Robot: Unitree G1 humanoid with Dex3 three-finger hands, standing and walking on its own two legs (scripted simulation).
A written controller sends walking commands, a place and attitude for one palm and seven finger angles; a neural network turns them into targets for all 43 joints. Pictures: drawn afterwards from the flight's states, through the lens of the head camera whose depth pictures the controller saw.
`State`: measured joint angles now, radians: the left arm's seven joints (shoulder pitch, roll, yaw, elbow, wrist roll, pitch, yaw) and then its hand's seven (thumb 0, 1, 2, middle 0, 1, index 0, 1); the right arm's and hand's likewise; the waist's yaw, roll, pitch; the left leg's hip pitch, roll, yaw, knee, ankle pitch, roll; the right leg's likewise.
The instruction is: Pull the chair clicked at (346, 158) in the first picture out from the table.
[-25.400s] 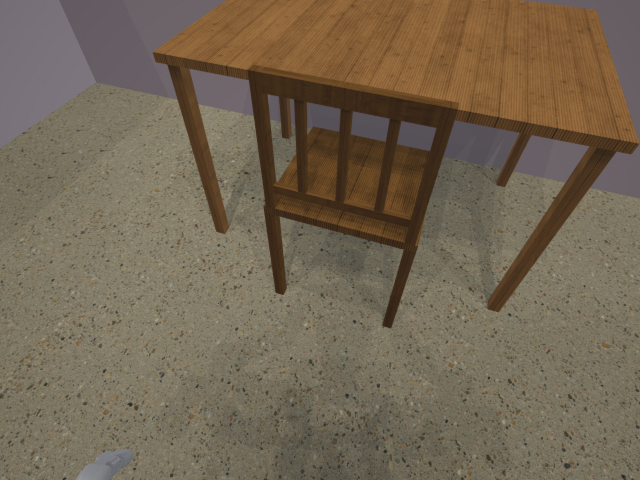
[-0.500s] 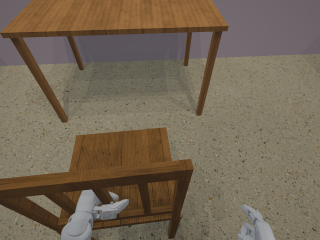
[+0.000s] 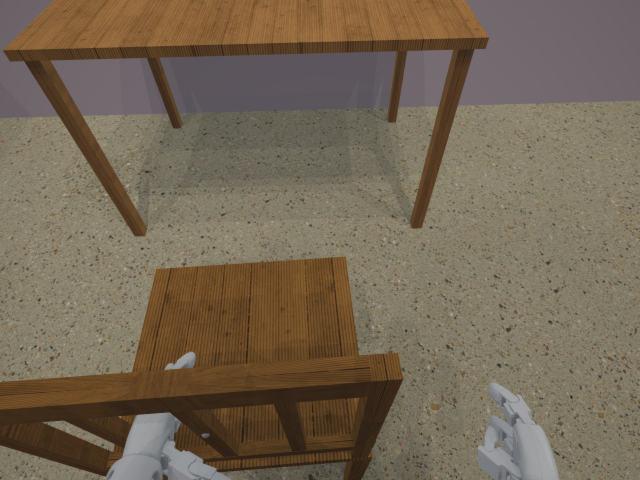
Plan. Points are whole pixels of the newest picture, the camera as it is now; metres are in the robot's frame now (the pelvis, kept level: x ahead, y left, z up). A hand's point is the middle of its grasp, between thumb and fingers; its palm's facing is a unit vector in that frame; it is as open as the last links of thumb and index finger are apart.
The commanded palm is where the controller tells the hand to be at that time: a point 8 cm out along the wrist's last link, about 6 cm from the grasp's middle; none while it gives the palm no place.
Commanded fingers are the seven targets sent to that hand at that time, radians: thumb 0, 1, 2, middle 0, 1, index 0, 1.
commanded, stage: draw the fingers out of the gap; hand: left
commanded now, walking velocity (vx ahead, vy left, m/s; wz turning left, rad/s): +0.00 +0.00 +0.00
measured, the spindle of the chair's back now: (210, 429) +0.20 +0.15 -0.05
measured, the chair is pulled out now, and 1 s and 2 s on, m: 0.69 0.69 0.69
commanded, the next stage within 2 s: draw the hand back to the body in 0.86 s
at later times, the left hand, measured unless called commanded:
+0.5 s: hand out of the picture +0.12 +0.15 -0.04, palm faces -0.01 -0.99 -0.17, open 17.5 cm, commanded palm +0.10 +0.20 -0.01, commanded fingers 0.00 -0.55 0.20 0.00 0.00 0.00 0.00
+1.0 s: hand out of the picture +0.07 +0.14 -0.03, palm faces +0.01 -0.99 -0.15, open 17.5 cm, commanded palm +0.04 +0.20 +0.00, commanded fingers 0.00 -0.55 0.20 0.00 0.00 0.00 0.00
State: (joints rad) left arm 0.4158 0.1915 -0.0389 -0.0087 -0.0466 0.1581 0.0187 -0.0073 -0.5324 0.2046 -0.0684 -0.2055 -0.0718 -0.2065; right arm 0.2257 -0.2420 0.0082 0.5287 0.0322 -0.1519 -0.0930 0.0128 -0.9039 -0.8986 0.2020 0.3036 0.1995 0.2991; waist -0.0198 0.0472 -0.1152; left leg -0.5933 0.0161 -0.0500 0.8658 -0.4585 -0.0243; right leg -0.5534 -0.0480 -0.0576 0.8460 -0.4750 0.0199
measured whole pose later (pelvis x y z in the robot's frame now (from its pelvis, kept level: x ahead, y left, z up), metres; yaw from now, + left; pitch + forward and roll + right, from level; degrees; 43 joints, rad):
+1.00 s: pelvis -0.02 +0.00 -0.02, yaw +0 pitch +12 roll -2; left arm 0.87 0.19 -0.12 -0.35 0.00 0.14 0.02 -0.01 -0.54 0.20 0.00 0.00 -0.01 0.00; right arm 0.25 -0.20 -0.01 0.45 0.05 -0.14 -0.13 0.01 -0.90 -0.90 0.20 0.30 0.20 0.30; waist 0.00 0.05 -0.18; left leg -0.74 0.02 -0.07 1.05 -0.51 -0.02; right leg -0.68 -0.04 -0.07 1.00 -0.52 0.02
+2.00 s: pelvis -0.01 -0.01 +0.03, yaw +1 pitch -1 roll -1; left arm 0.70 0.44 0.08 -0.37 -0.07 0.22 0.11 0.00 0.27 0.59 -0.18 -0.20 -0.35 -0.20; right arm 0.18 -0.22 0.07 0.67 0.04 -0.24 -0.15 0.01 -0.90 -0.90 0.20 0.30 0.20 0.30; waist 0.06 0.07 0.04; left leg -0.26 0.04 -0.06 0.63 -0.35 -0.04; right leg -0.20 -0.02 -0.08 0.57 -0.35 0.00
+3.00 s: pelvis -0.06 -0.02 +0.04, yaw +2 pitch -3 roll -1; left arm 0.61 0.58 0.19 -0.46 -0.11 0.20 0.10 0.01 0.89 0.90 -0.21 -0.30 -0.34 -0.33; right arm 0.11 -0.24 0.02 0.55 0.09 -0.09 -0.13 0.01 -0.91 -0.90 0.20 0.30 0.20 0.30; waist 0.06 0.02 0.27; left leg -0.27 0.05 -0.10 0.51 -0.20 -0.06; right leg -0.21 -0.01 -0.12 0.49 -0.23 -0.01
